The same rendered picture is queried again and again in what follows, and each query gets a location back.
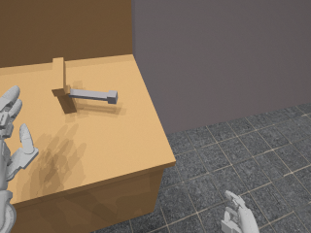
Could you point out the left robot hand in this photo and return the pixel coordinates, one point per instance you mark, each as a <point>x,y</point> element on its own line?
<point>10,107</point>

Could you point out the tap lever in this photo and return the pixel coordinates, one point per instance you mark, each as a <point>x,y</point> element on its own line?
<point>111,96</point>

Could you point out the counter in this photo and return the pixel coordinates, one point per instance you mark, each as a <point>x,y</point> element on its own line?
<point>99,164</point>

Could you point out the right robot hand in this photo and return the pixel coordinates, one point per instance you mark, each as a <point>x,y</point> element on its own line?
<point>241,222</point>

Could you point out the robot left forearm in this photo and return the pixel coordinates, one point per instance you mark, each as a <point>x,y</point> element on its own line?
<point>8,213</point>

